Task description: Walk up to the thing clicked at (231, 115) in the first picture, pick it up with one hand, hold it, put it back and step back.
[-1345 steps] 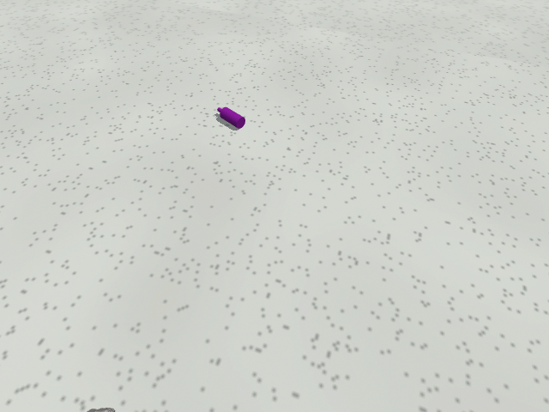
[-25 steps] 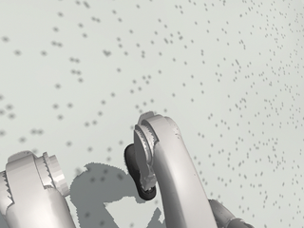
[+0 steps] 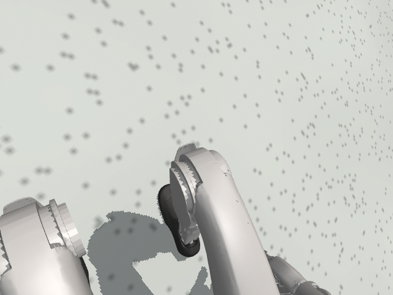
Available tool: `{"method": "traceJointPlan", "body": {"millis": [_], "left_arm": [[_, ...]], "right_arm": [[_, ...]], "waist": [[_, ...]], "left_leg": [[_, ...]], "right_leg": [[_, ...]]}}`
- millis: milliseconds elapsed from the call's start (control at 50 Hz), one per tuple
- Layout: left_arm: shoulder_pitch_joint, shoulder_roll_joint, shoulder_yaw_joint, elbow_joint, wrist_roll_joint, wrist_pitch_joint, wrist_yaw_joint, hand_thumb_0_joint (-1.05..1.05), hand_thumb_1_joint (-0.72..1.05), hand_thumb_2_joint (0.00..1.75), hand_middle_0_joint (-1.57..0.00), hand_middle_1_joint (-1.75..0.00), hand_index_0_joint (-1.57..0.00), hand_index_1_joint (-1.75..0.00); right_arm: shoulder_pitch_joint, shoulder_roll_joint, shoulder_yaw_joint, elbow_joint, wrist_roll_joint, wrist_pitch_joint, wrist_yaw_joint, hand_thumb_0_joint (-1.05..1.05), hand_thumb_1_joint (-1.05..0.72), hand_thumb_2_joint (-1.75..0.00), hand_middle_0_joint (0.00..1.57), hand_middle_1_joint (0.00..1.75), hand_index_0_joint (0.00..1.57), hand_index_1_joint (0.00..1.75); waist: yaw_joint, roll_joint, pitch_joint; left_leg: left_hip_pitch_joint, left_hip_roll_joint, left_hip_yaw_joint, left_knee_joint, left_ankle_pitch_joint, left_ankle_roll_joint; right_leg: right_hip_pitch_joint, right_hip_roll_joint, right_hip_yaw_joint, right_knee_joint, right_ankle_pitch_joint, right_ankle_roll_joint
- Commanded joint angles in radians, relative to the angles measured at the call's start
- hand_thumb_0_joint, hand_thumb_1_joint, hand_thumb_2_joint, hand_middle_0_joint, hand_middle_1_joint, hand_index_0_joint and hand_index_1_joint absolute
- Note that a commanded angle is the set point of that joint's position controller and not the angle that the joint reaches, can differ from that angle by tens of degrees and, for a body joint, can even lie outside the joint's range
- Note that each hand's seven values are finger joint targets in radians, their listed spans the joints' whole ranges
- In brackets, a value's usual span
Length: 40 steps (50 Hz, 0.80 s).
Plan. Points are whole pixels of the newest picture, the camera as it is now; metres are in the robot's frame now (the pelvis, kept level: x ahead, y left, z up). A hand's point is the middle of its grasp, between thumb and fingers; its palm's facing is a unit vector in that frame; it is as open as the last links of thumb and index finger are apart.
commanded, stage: close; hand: left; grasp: from above
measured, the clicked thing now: out of the picture +0.47 +0.33 -0.27
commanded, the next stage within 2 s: settle in 0.28 s
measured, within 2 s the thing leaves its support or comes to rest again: leaves its support in 0.74 s
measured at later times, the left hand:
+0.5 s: hand out of the picture +0.46 +0.30 -0.24, palm faces -0.46 -0.13 -0.88, open 9.9 cm
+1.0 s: hand out of the picture +0.46 +0.32 -0.17, palm faces -0.41 -0.08 -0.91, open 9.6 cm
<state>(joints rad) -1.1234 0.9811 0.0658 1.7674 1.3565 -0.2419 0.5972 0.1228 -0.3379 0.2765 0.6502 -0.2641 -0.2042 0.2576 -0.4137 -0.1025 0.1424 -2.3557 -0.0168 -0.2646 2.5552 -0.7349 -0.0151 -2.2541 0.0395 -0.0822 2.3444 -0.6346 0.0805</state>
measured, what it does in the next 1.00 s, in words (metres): stands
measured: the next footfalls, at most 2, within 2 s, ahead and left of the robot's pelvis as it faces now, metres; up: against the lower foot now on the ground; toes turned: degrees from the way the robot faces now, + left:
none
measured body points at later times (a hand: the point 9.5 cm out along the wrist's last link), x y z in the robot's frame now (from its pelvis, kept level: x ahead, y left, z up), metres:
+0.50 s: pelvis +0.00 +0.00 +0.00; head +0.27 +0.13 +0.33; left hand +0.48 +0.31 -0.19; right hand +0.04 -0.25 -0.05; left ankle +0.06 +0.12 -0.27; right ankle +0.13 -0.14 -0.27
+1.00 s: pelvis +0.01 +0.00 +0.02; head +0.25 +0.12 +0.38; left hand +0.48 +0.33 -0.12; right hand +0.08 -0.27 -0.06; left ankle +0.06 +0.12 -0.27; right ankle +0.13 -0.14 -0.27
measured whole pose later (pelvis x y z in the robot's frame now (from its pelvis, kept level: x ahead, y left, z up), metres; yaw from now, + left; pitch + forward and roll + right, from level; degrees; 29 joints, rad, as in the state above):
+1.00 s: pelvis +0.01 +0.00 +0.02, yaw +3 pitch +35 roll -13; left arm -0.99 0.79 0.04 1.39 1.28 -0.18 0.38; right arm 0.17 -0.32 0.11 0.67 -0.17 -0.10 0.25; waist -0.29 0.00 -0.03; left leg -2.37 -0.03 -0.20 2.48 -0.73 -0.01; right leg -2.28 0.00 -0.05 2.31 -0.66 0.05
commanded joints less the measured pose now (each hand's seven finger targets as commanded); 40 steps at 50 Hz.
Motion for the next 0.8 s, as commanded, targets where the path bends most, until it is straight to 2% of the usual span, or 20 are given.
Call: {"method": "traceJointPlan", "body": {"millis": [0,100,120,160,180,200,240,280,320,360,380,400,500,540,580,620,640,680,740,780], "left_arm": [[-0.235,0.168,0.014,-0.087,-0.023,0.006,0.024,0.0,0.43,0.58,-0.79,-0.62,-0.81,-0.6],[-0.236,0.183,0.012,-0.095,-0.033,-0.003,0.021,0.0,0.51,0.6,-0.86,-0.62,-0.88,-0.6],[-0.219,0.16,-0.004,-0.068,-0.027,0.002,0.014,0.0,0.52,0.61,-0.88,-0.61,-0.89,-0.6],[-0.244,0.212,0.022,-0.131,-0.032,-0.003,0.021,0.0,0.53,0.62,-0.89,-0.6,-0.9,-0.59],[-0.228,0.182,0.004,-0.092,-0.03,0.003,0.015,0.0,0.54,0.6,-0.9,-0.58,-0.91,-0.57],[-0.245,0.192,0.018,-0.109,-0.033,-0.002,0.017,0.0,0.55,0.61,-0.9,-0.58,-0.91,-0.57],[-0.222,0.164,-0.004,-0.083,-0.028,0.001,0.01,0.0,0.58,0.61,-0.93,-0.57,-0.94,-0.56],[-0.26,0.214,0.024,-0.139,-0.03,-0.004,0.016,0.0,0.59,0.62,-0.94,-0.57,-0.95,-0.57],[-0.222,0.181,-0.001,-0.082,-0.031,0.0,0.007,0.0,0.62,0.6,-0.97,-0.55,-0.98,-0.55],[-0.248,0.205,0.012,-0.112,-0.03,-0.005,0.012,0.0,0.66,0.62,-1.0,-0.55,-1.0,-0.55],[-0.241,0.197,0.008,-0.113,-0.029,-0.002,0.007,0.0,0.59,0.58,-0.99,-0.57,-1.01,-0.55],[-0.235,0.215,0.026,-0.125,-0.032,-0.002,0.008,0.0,0.59,0.61,-1.0,-0.53,-1.01,-0.53],[-0.253,0.201,0.019,-0.155,-0.034,0.007,-0.013,0.0,0.63,0.58,-1.05,-0.48,-1.05,-0.49],[-0.262,0.22,0.035,-0.196,-0.028,0.01,-0.022,0.0,0.66,0.59,-1.07,-0.48,-1.07,-0.48],[-0.249,0.245,0.075,-0.252,-0.027,0.01,-0.022,0.0,0.68,0.59,-1.08,-0.48,-1.09,-0.48],[-0.237,0.215,0.068,-0.271,-0.027,0.013,-0.029,0.0,0.7,0.58,-1.1,-0.46,-1.1,-0.46],[-0.247,0.222,0.078,-0.315,-0.021,0.011,-0.034,0.0,0.72,0.57,-1.11,-0.46,-1.11,-0.46],[-0.215,0.254,0.119,-0.38,-0.025,0.012,-0.04,0.0,0.74,0.59,-1.13,-0.45,-1.13,-0.46],[-0.208,0.186,0.104,-0.48,-0.035,0.016,-0.064,0.0,0.83,0.58,-1.19,-0.44,-1.19,-0.44],[-0.252,0.083,0.033,-0.566,-0.057,0.013,-0.089,0.0,0.85,0.57,-1.21,-0.43,-1.21,-0.43]], "right_arm": [[0.198,-0.327,-0.092,0.004,0.006,-0.003,-0.006,0.0,-0.9,-0.9,0.2,0.3,0.2,0.3],[0.195,-0.326,-0.093,0.0,0.004,0.006,-0.013,0.0,-0.9,-0.9,0.2,0.3,0.2,0.3],[0.198,-0.322,-0.089,-0.002,0.005,0.003,-0.011,0.0,-0.9,-0.9,0.2,0.3,0.2,0.3],[0.208,-0.334,-0.094,0.0,0.007,0.006,-0.019,0.0,-0.9,-0.9,0.2,0.3,0.2,0.3],[0.199,-0.323,-0.091,0.001,0.008,0.004,-0.018,0.0,-0.9,-0.9,0.2,0.3,0.2,0.3],[0.207,-0.33,-0.089,0.002,0.006,0.006,-0.018,0.0,-0.9,-0.9,0.2,0.3,0.2,0.3],[0.203,-0.321,-0.085,-0.002,0.008,0.005,-0.018,0.0,-0.9,-0.9,0.2,0.3,0.2,0.3],[0.205,-0.33,-0.087,-0.002,0.011,0.01,-0.023,0.0,-0.9,-0.9,0.2,0.3,0.2,0.3],[0.2,-0.321,-0.08,-0.006,0.01,0.009,-0.021,0.0,-0.9,-0.9,0.2,0.3,0.2,0.3],[0.201,-0.329,-0.083,-0.009,0.012,0.015,-0.029,0.0,-0.9,-0.9,0.2,0.3,0.2,0.3],[0.203,-0.336,-0.091,-0.011,0.01,0.012,-0.028,0.0,-0.92,-0.91,0.2,0.3,0.2,0.3],[0.201,-0.334,-0.092,-0.004,0.013,0.014,-0.029,0.0,-0.92,-0.91,0.2,0.3,0.2,0.3],[0.202,-0.331,-0.1,-0.007,0.012,0.021,-0.03,0.0,-0.92,-0.91,0.2,0.3,0.2,0.3],[0.207,-0.327,-0.101,-0.006,0.017,0.024,-0.028,0.0,-0.92,-0.91,0.2,0.3,0.2,0.3],[0.206,-0.335,-0.117,-0.008,0.016,0.031,-0.028,0.0,-0.92,-0.91,0.2,0.3,0.2,0.3],[0.217,-0.328,-0.13,-0.002,0.017,0.035,-0.024,0.0,-0.92,-0.91,0.2,0.3,0.2,0.3],[0.219,-0.335,-0.142,-0.001,0.018,0.035,-0.022,0.0,-0.91,-0.91,0.2,0.3,0.2,0.3],[0.219,-0.328,-0.156,-0.003,0.027,0.047,-0.024,0.0,-0.91,-0.91,0.2,0.3,0.2,0.3],[0.241,-0.317,-0.195,0.01,0.043,0.057,-0.018,0.0,-0.91,-0.91,0.2,0.3,0.2,0.3],[0.219,-0.305,-0.213,-0.014,0.061,0.058,-0.014,0.0,-0.91,-0.9,0.2,0.3,0.2,0.3]], "waist": [[-0.055,0.484,-0.609],[-0.049,0.485,-0.614],[-0.063,0.46,-0.586],[-0.036,0.499,-0.652],[-0.048,0.483,-0.614],[-0.049,0.486,-0.612],[-0.063,0.471,-0.587],[-0.041,0.491,-0.643],[-0.059,0.453,-0.584],[-0.053,0.466,-0.598],[-0.05,0.48,-0.598],[-0.031,0.498,-0.615],[-0.04,0.528,-0.634],[-0.028,0.551,-0.664],[0.001,0.596,-0.715],[-0.009,0.603,-0.716],[-0.001,0.631,-0.732],[0.034,0.65,-0.775],[0.035,0.68,-0.829],[0.038,0.67,-0.845]], "left_leg": [[0.495,0.029,0.104,-0.291,0.239,0.011],[0.478,0.03,0.11,-0.302,0.195,0.012],[0.457,0.026,0.125,-0.282,0.193,0.019],[0.482,0.025,0.128,-0.291,0.223,0.016],[0.472,0.026,0.126,-0.279,0.21,0.017],[0.466,0.027,0.118,-0.287,0.218,0.015],[0.471,0.028,0.115,-0.288,0.211,0.015],[0.486,0.027,0.112,-0.289,0.235,0.013],[0.453,0.027,0.121,-0.28,0.209,0.019],[0.456,0.026,0.116,-0.291,0.199,0.017],[0.472,0.026,0.118,-0.296,0.204,0.015],[0.477,0.026,0.115,-0.298,0.214,0.012],[0.505,0.027,0.114,-0.301,0.223,0.008],[0.538,0.028,0.115,-0.293,0.261,0.003],[0.573,0.024,0.113,-0.305,0.288,-0.004],[0.575,0.024,0.125,-0.297,0.293,-0.004],[0.596,0.024,0.126,-0.298,0.317,-0.011],[0.591,0.017,0.136,-0.308,0.315,-0.008],[0.633,0.018,0.153,-0.302,0.343,-0.01],[0.612,0.012,0.155,-0.32,0.318,-0.008]], "right_leg": [[0.339,0.022,-0.18,-0.148,0.241,-0.091],[0.358,0.028,-0.173,-0.166,0.213,-0.092],[0.354,0.028,-0.17,-0.171,0.219,-0.088],[0.386,0.029,-0.164,-0.176,0.237,-0.09],[0.362,0.026,-0.166,-0.164,0.225,-0.092],[0.35,0.027,-0.175,-0.17,0.223,-0.095],[0.345,0.027,-0.178,-0.164,0.223,-0.092],[0.364,0.026,-0.176,-0.167,0.238,-0.096],[0.361,0.027,-0.172,-0.174,0.221,-0.09],[0.359,0.027,-0.171,-0.18,0.213,-0.093],[0.351,0.025,-0.171,-0.172,0.216,-0.093],[0.348,0.025,-0.173,-0.17,0.214,-0.097],[0.338,0.021,-0.172,-0.162,0.226,-0.099],[0.343,0.018,-0.17,-0.151,0.249,-0.102],[0.336,0.015,-0.171,-0.148,0.254,-0.11],[0.337,0.018,-0.166,-0.146,0.264,-0.11],[0.327,0.016,-0.167,-0.142,0.275,-0.115],[0.34,0.014,-0.159,-0.149,0.266,-0.121],[0.333,0.012,-0.146,-0.149,0.289,-0.125],[0.307,0.007,-0.146,-0.162,0.277,-0.128]]}}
